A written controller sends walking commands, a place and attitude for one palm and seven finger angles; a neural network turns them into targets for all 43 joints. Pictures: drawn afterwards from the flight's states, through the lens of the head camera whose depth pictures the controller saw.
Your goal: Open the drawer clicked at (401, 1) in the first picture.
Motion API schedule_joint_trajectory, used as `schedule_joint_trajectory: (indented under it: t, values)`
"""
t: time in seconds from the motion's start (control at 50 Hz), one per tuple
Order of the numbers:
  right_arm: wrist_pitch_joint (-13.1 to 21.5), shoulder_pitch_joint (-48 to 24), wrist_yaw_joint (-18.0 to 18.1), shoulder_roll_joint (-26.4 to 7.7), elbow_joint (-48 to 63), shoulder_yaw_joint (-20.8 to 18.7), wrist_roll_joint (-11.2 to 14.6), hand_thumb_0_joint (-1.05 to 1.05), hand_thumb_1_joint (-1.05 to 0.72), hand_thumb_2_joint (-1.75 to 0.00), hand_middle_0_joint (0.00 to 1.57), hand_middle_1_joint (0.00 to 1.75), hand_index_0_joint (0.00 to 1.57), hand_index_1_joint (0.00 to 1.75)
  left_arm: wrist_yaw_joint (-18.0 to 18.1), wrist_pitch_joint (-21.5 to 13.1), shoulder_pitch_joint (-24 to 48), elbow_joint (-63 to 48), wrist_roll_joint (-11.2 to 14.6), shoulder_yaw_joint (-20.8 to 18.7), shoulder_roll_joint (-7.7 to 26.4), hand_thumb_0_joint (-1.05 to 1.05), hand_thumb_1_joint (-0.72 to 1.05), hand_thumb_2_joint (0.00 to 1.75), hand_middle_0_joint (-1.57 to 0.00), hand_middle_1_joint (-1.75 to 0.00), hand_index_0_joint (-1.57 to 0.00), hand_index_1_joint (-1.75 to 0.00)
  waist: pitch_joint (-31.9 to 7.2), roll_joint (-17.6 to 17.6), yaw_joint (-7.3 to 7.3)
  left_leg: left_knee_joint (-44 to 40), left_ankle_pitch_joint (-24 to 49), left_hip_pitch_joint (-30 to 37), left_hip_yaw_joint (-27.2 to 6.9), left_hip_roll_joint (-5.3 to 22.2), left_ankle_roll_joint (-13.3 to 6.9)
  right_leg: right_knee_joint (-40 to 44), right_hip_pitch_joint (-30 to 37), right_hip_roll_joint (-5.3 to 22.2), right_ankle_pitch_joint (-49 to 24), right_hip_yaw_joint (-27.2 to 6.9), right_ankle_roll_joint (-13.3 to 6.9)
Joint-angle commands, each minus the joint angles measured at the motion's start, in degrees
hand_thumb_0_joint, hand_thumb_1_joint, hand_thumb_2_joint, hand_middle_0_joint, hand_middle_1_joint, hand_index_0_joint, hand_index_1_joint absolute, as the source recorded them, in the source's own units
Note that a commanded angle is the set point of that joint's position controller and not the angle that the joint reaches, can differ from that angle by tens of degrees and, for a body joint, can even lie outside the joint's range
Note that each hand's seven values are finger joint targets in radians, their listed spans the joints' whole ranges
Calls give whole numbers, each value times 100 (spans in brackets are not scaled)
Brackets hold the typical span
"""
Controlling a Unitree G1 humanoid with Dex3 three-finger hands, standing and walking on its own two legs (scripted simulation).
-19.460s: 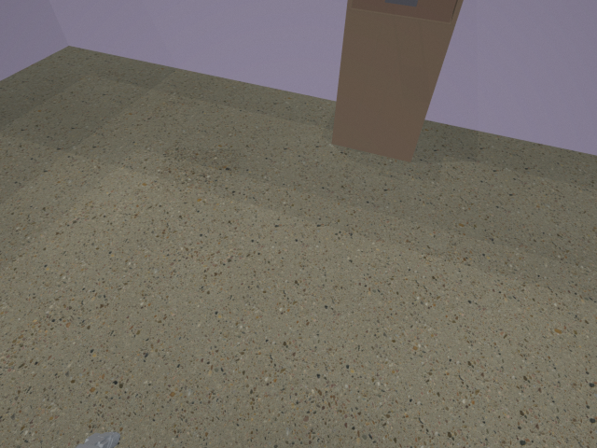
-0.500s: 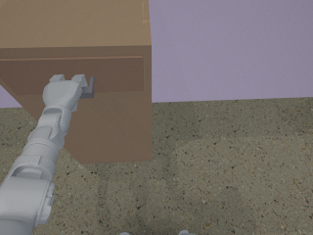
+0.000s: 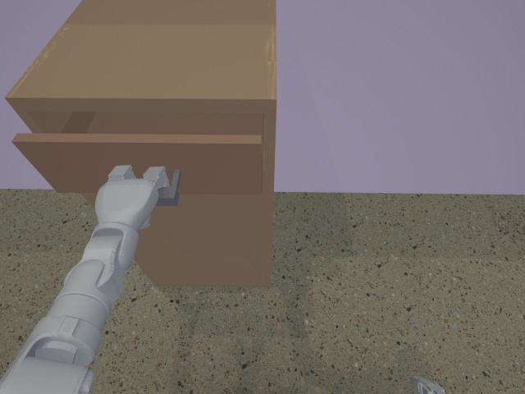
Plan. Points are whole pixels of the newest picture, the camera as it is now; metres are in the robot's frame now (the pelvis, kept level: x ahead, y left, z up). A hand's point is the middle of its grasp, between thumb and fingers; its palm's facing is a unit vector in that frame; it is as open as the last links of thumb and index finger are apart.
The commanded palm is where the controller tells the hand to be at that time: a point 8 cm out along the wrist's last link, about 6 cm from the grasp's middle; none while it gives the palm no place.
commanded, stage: pull the drawer open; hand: left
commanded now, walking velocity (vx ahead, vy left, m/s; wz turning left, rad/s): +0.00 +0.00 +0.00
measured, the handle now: (143, 185) +0.45 +0.22 +0.03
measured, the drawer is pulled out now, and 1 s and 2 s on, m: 0.07 0.20 0.30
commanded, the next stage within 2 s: none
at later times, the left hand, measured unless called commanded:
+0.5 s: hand (133, 248) +0.34 +0.22 +0.01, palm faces -0.03 -0.07 -1.00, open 5.5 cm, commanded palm +0.30 +0.23 +0.07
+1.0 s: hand (122, 290) +0.27 +0.22 +0.01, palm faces -0.02 -0.09 -1.00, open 5.7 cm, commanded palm +0.24 +0.22 +0.07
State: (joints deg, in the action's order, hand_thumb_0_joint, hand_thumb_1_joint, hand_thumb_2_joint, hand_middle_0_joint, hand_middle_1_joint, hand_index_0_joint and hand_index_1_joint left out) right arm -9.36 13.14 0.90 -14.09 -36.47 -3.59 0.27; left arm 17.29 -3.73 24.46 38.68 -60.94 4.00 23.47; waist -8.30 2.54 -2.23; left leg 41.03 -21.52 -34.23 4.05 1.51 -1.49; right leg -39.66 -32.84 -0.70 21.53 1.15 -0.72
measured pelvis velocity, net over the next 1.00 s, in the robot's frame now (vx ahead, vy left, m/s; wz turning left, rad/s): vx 0.00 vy -0.01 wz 0.01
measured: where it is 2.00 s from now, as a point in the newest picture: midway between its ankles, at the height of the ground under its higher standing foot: outside the picture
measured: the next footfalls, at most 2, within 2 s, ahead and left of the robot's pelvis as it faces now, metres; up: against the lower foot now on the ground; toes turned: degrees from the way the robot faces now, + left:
none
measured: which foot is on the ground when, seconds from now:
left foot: down 0.00-1.00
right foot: down 0.00-1.00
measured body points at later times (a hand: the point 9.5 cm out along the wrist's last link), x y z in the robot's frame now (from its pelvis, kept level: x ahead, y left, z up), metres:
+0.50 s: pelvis +0.00 -0.01 +0.00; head +0.05 -0.03 +0.45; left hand +0.33 +0.22 +0.07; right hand +0.12 -0.27 -0.13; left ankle -0.02 +0.10 -0.71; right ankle -0.03 -0.11 -0.71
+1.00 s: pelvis +0.00 -0.01 +0.00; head +0.03 -0.04 +0.45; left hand +0.26 +0.22 +0.07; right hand +0.18 -0.25 -0.11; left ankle -0.02 +0.10 -0.71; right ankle -0.03 -0.11 -0.71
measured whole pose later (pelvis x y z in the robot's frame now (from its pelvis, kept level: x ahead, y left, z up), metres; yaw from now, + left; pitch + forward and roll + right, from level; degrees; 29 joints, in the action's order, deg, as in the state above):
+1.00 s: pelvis +0.00 -0.01 +0.00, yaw +0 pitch +10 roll +0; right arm -6.1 7.7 0.4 -13.3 -34.6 -1.7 -1.3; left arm 16.9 -1.7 -6.7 8.3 -58.7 3.4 22.1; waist -6.6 2.9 1.5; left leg 40.7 -21.9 -28.4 3.7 1.4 -0.3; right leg -41.3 -27.8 -0.7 23.2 1.4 -1.7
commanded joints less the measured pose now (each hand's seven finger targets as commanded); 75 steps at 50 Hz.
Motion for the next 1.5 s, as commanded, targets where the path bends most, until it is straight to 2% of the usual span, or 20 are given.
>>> schedule_joint_trajectory:
  t: [0.0,0.04,0.08,0.12,0.4,0.44,0.54,0.58,0.7,0.76,0.9,0.94,0.98,1.04,1.18,1.22,1.28,1.32,1.4,1.48]
  values:
    - [121,244,94,-807,536,-282,-9,0,-90,-90,20,30,20,30,203,136,1387,-1048,121,-626,1219,0,90,90,-40,-135,-40,-135,-1857,-116,152,-182,2967,1442,-185,-200,-86,235,934,-205,-2638,55,-146]
    - [120,186,98,-798,571,-267,-13,0,-90,-90,20,30,20,30,182,113,1361,-1236,115,-605,1228,0,90,90,-40,-135,-40,-135,-1916,41,172,-184,3002,1480,-181,-210,-82,227,980,-183,-2702,26,-148]
    - [119,134,95,-782,584,-264,-5,0,-90,-90,20,30,20,30,150,134,1068,-1193,144,-528,1060,0,90,90,-40,-135,-40,-135,-1770,-167,179,-188,2939,1421,-166,-213,-85,247,976,-193,-2712,41,-142]
    - [131,111,114,-805,578,-256,-16,0,-90,-90,20,30,20,30,134,111,1052,-1307,161,-677,1253,0,90,90,-40,-135,-40,-135,-1856,-248,193,-209,2864,1361,-148,-223,-90,256,1157,-172,-2791,0,-140]
    - [291,-292,53,-723,779,-229,-31,0,-90,-90,20,30,20,30,220,198,-792,-2713,289,-766,1039,0,90,90,-40,-135,-40,-135,-1666,-135,396,-286,3078,1526,-154,-197,-62,255,1303,-159,-2948,19,-134]
    - [305,-344,55,-728,765,-219,-41,0,-90,-90,20,30,20,30,261,223,-638,-2923,259,-715,1008,0,90,90,-40,-135,-40,-135,-1599,-100,335,-297,2967,1562,-183,-184,-51,254,1197,-154,-2783,18,-132]
    - [365,-496,54,-680,817,-189,-61,0,-90,-90,20,30,20,30,319,318,-1122,-3274,254,-668,907,0,90,90,-40,-135,-40,-135,-1603,36,407,-307,3008,1686,-200,-189,-35,231,1199,-145,-2705,36,-148]
    - [387,-547,66,-693,786,-170,-55,0,-90,-90,20,30,20,30,304,357,-1109,-3203,257,-673,928,0,90,90,-40,-135,-40,-135,-1372,-176,366,-316,2738,1585,-196,-199,-34,263,1119,-157,-2566,48,-137]
    - [434,-714,110,-651,833,-110,-79,0,-90,-90,20,30,20,30,231,351,-1352,-3352,259,-711,971,0,90,90,-40,-135,-40,-135,-1259,-182,434,-330,2454,1523,-159,-259,-47,299,1212,-126,-2566,8,-138]
    - [469,-804,85,-608,914,-106,-93,0,-90,-90,20,30,20,30,220,295,-1854,-3643,287,-741,908,0,90,90,-40,-135,-40,-135,-1384,9,543,-304,2740,1641,-181,-241,-34,237,1275,-120,-2688,10,-150]
    - [539,-991,15,-584,991,-61,-147,0,-90,-90,20,30,20,30,267,223,-2402,-4239,293,-707,785,0,90,90,-40,-135,-40,-135,-1234,-125,531,-247,2641,1602,-195,-236,-24,214,1191,-97,-2728,-14,-128]
    - [554,-1030,21,-579,998,-47,-161,0,-90,-90,20,30,20,30,301,222,-2669,-4337,271,-927,981,0,90,90,-40,-135,-40,-135,-1281,-93,597,-250,2581,1572,-188,-246,-10,190,1270,-93,-2718,-45,-137]
    - [569,-1046,20,-559,998,-41,-169,0,-90,-90,20,30,20,30,326,225,-2673,-4440,271,-757,789,0,90,90,-40,-135,-40,-135,-1153,-64,542,-235,2470,1553,-190,-246,-10,193,1141,-93,-2604,-12,-135]
    - [579,-1081,47,-562,975,-40,-188,0,-90,-90,20,30,20,30,372,211,-2827,-4539,254,-993,1024,0,90,90,-40,-135,-40,-135,-1236,-123,594,-221,2365,1532,-184,-262,-5,185,1231,-79,-2634,-76,-133]
    - [613,-1196,74,-525,979,-7,-181,0,-90,-90,20,30,20,30,411,181,-3232,-4660,327,-1007,958,0,90,90,-40,-135,-40,-135,-1026,-150,607,-225,2066,1408,-187,-288,-7,203,1171,-68,-2477,-73,-131]
    - [612,-1252,87,-529,1005,-3,-185,0,-90,-90,20,30,20,30,421,173,-3541,-4680,347,-1271,1159,0,90,90,-40,-135,-40,-135,-1083,-222,703,-230,2101,1353,-186,-296,3,204,1316,-66,-2618,-131,-137]
    - [613,-1265,96,-517,982,10,-184,0,-90,-90,20,30,20,30,412,166,-3498,-4696,349,-1215,1109,0,90,90,-40,-135,-40,-135,-924,-187,648,-214,1921,1294,-174,-304,-1,207,1191,-58,-2514,-138,-121]
    - [619,-1302,97,-514,1034,13,-193,0,-90,-90,20,30,20,30,428,144,-3861,-4817,373,-1362,1182,0,90,90,-40,-135,-40,-135,-1104,-110,759,-226,2043,1318,-168,-308,13,184,1352,-51,-2655,-178,-140]
    - [627,-1349,76,-486,1068,36,-179,0,-90,-90,20,30,20,30,457,147,-4146,-4916,384,-1339,1100,0,90,90,-40,-135,-40,-135,-849,-110,741,-222,1859,1223,-167,-307,18,189,1196,-58,-2454,-164,-133]
    - [648,-1337,48,-474,1117,28,-185,0,-90,-90,20,30,20,30,520,125,-4603,-5141,418,-1421,1095,0,90,90,-40,-135,-40,-135,-928,-21,780,-167,1945,1268,-161,-298,18,139,1197,-50,-2554,-154,-141]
